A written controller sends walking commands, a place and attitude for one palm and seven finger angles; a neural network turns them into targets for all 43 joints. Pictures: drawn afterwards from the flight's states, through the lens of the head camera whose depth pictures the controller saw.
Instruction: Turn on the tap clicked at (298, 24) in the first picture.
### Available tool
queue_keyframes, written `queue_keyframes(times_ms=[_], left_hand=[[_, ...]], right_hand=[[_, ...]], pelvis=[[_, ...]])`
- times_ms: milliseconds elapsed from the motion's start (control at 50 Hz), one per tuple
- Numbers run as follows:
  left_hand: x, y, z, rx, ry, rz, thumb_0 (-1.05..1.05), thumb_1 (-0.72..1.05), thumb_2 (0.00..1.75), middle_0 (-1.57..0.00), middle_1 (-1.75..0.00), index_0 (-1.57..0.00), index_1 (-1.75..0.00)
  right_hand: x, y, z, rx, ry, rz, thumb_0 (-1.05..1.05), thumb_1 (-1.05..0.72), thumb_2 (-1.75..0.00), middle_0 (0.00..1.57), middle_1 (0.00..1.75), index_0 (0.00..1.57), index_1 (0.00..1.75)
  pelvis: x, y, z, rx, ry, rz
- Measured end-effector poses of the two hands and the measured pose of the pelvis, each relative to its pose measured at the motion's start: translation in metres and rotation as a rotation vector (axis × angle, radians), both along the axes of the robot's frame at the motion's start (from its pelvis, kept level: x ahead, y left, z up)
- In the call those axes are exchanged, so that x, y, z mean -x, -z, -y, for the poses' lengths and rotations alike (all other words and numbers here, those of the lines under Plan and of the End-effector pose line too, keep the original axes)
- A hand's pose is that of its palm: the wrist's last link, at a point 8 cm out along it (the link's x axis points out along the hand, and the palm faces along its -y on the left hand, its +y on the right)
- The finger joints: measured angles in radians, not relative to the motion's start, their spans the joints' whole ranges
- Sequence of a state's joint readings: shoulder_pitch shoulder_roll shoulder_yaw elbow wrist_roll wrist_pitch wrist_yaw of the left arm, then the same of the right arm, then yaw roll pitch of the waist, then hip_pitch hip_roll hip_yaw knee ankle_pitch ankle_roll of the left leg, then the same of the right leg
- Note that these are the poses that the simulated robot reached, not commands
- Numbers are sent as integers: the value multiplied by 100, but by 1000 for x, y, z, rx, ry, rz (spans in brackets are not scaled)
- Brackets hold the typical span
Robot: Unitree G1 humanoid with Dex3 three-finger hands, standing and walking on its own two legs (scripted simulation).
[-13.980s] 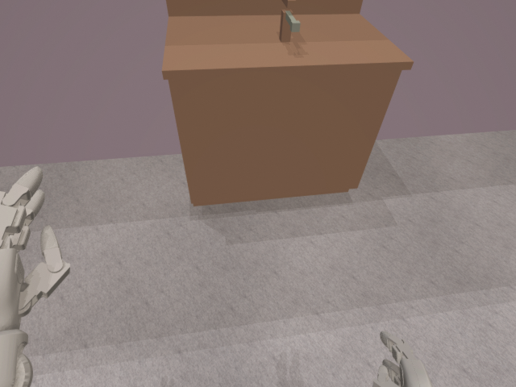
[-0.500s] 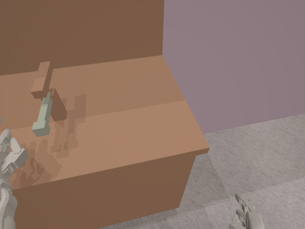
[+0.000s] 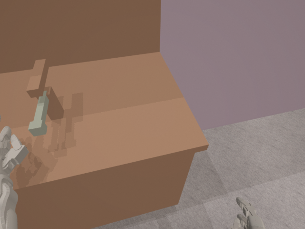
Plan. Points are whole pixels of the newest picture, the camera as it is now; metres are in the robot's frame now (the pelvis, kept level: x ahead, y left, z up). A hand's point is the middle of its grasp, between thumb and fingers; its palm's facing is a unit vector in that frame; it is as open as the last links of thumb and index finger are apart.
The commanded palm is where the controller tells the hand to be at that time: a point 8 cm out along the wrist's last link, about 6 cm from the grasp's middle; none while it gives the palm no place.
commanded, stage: reach beside the lever's end, fingers flat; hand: left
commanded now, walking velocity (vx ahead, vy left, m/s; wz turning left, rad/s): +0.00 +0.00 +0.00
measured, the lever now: (38, 128) +0.30 +0.32 +0.12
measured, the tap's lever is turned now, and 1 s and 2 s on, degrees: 0 2 30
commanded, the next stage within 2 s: push the lever round in 0.12 s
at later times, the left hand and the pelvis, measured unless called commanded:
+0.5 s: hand (35, 146) +0.26 +0.31 +0.11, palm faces +0.57 -0.82 -0.11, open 7.8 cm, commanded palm +0.21 +0.34 +0.11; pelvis +0.00 -0.01 +0.00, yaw +0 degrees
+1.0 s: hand (41, 147) +0.25 +0.29 +0.11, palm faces +0.57 -0.82 -0.08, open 7.7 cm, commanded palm +0.21 +0.32 +0.11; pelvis +0.00 -0.01 +0.00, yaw +0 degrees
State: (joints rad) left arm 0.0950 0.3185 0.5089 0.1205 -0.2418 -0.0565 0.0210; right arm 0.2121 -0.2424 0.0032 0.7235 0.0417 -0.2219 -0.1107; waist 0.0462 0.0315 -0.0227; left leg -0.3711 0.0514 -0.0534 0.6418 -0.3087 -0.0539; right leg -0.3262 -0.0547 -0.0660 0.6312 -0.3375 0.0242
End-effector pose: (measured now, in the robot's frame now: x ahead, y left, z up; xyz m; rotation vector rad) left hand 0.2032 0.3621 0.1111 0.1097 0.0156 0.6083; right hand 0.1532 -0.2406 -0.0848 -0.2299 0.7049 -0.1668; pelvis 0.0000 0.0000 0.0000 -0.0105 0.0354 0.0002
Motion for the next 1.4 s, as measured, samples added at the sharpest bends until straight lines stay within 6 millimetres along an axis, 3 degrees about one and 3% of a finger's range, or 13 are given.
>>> queue_keyframes(times_ms=[400,720,1220,1400], left_hand=[[-8,-2,17,-3,-1,4,2,89,90,-16,-15,-15,-15],[1,-2,34,-3,-3,24,2,89,90,-16,-15,-15,-15],[-6,0,53,27,-47,51,0,92,94,-15,-15,-15,-15],[-12,0,69,32,-70,53,0,94,95,-15,-15,-15,-15]], right_hand=[[-12,0,2,-16,-11,17,1,-90,-90,20,30,20,30],[-15,-1,6,-21,-10,23,1,-90,-90,20,30,20,30],[-11,-2,-3,-16,-41,17,1,-90,-90,20,30,20,30],[-15,-2,-11,-21,-61,14,1,-90,-90,20,30,20,30]], pelvis=[[-3,0,6,-4,0,-2],[-3,1,11,-6,-2,10],[9,1,8,-4,-9,22],[11,1,6,-4,-12,28]])
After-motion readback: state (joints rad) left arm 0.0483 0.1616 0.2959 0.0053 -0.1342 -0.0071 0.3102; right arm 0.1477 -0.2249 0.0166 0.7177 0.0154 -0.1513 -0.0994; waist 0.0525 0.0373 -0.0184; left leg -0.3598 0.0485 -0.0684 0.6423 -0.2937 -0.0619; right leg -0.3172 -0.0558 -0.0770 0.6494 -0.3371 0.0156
